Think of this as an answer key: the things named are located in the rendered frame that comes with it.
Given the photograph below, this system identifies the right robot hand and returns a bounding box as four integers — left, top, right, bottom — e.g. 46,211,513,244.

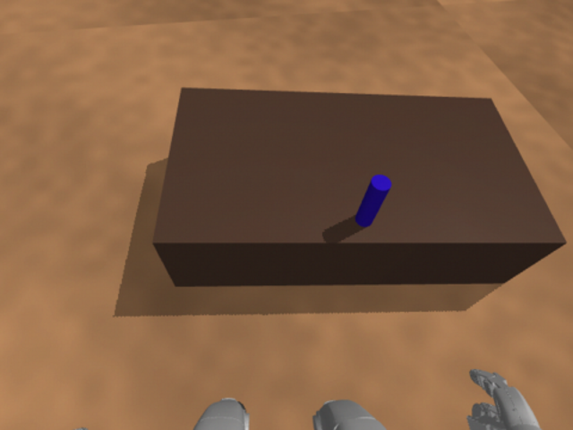
466,369,540,430

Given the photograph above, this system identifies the can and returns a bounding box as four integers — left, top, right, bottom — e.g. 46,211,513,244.
355,175,391,227

